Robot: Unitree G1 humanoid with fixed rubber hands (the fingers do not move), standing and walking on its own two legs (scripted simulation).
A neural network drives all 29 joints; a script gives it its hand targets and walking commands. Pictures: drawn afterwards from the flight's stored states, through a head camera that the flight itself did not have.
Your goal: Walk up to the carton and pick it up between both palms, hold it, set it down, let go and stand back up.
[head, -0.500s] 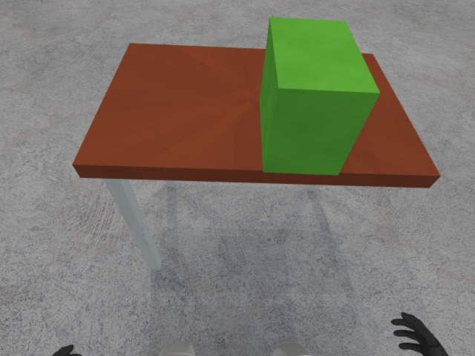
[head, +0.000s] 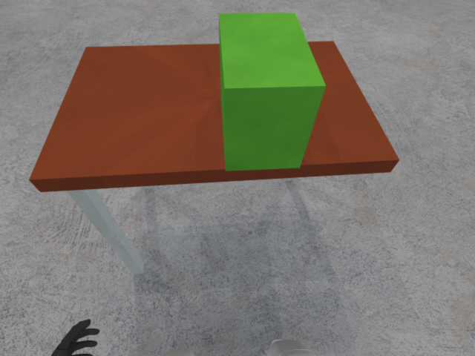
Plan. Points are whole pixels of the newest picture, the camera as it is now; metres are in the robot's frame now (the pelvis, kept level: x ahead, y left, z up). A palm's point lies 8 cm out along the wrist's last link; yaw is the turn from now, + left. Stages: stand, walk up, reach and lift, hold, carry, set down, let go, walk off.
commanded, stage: walk up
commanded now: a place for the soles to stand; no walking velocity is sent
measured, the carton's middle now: (260, 92) +0.61 -0.06 +0.07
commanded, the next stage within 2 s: none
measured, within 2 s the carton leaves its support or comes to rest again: neither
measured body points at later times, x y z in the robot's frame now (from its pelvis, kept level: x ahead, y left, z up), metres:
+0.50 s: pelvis -0.01 +0.01 +0.02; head +0.01 +0.02 +0.47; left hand +0.08 +0.32 -0.11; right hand +0.09 -0.30 -0.09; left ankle +0.01 +0.18 -0.72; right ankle +0.03 -0.12 -0.72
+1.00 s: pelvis +0.06 -0.05 +0.01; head +0.07 -0.06 +0.46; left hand +0.08 +0.26 -0.11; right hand +0.14 -0.37 -0.11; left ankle +0.08 +0.07 -0.67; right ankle +0.06 -0.14 -0.72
